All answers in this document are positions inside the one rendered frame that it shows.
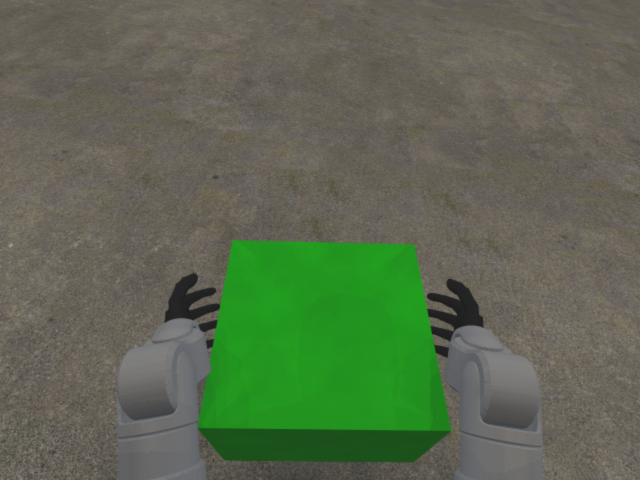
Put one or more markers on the robot right hand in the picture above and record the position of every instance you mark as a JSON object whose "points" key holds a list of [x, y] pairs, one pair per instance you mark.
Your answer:
{"points": [[466, 308]]}

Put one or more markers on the left robot forearm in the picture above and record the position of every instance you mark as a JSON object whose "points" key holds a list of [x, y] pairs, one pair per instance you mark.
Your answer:
{"points": [[157, 405]]}

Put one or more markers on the carton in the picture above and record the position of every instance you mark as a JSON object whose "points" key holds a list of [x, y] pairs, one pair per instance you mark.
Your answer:
{"points": [[323, 352]]}

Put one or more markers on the right robot forearm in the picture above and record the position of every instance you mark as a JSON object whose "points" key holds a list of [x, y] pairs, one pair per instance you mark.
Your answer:
{"points": [[500, 413]]}

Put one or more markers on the robot left hand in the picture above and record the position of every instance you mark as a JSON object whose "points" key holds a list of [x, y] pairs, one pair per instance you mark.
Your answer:
{"points": [[179, 304]]}

